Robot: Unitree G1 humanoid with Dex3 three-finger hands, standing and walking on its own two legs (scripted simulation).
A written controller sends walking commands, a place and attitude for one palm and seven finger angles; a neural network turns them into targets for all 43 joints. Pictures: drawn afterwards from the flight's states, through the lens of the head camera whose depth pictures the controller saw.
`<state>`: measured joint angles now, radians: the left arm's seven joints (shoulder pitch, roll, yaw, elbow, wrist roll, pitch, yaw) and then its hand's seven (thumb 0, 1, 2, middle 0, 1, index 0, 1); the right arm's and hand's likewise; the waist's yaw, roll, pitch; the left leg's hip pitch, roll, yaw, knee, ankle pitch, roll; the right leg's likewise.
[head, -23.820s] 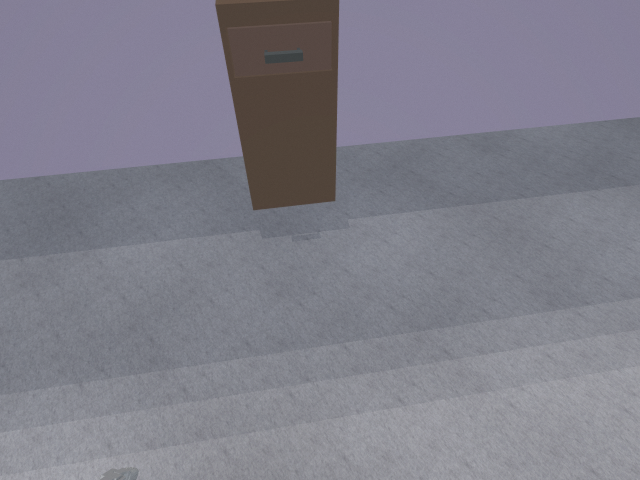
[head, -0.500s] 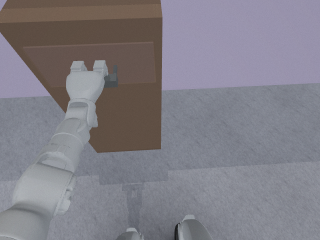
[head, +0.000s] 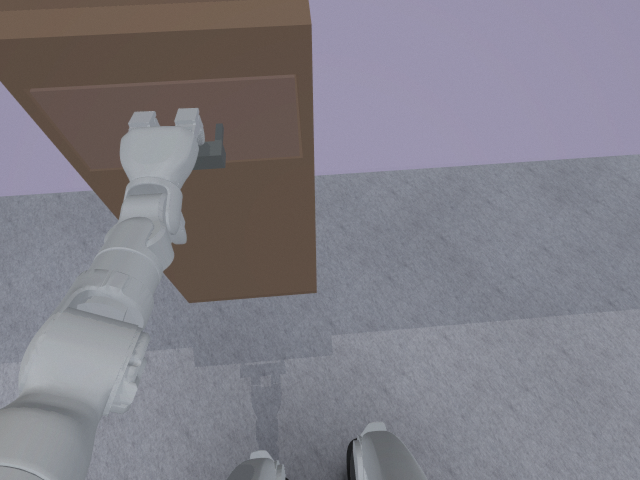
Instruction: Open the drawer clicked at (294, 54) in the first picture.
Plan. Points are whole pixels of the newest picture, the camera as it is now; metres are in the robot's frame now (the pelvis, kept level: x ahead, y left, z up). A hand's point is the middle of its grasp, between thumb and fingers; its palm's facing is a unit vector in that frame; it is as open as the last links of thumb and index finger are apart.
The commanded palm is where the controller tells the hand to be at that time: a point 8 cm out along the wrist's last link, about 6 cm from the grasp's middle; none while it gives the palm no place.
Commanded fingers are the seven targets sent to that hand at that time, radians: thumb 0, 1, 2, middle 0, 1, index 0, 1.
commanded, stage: lift the fingers back up to retry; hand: left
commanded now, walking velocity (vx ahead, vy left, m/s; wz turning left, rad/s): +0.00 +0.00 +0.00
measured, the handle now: (180, 144) +0.58 +0.18 +0.02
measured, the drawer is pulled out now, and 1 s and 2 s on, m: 0.00 0.00 0.00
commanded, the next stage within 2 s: re-aim the fingers above the handle in 0.72 s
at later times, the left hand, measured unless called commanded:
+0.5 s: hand (165, 163) +0.51 +0.17 +0.06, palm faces +0.00 -0.02 -1.00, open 13.8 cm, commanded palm +0.48 +0.18 +0.13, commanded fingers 0.00 -0.50 0.30 -0.30 -1.20 -0.30 -1.20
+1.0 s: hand (146, 164) +0.49 +0.19 +0.08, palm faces +0.06 +0.03 -1.00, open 13.8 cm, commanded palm +0.46 +0.18 +0.13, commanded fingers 0.00 -0.50 0.30 -0.30 -1.20 -0.30 -1.20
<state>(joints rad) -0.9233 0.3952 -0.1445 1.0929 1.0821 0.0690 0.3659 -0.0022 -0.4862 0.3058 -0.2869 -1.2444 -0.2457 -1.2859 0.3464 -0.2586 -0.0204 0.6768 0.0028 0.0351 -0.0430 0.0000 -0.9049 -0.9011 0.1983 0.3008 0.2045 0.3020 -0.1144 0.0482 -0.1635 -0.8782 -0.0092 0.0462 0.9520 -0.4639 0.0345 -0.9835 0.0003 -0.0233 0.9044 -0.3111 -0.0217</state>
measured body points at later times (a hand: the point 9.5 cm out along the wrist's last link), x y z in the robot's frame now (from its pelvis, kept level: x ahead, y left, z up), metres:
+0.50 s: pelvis +0.03 +0.00 +0.03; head +0.12 -0.02 +0.47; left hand +0.50 +0.17 +0.12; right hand +0.06 -0.26 -0.11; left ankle -0.01 +0.10 -0.68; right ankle +0.06 -0.11 -0.68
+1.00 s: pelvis +0.05 +0.00 +0.04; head +0.12 -0.02 +0.48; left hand +0.48 +0.18 +0.14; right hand +0.15 -0.25 -0.10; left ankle -0.01 +0.10 -0.68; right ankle +0.06 -0.11 -0.68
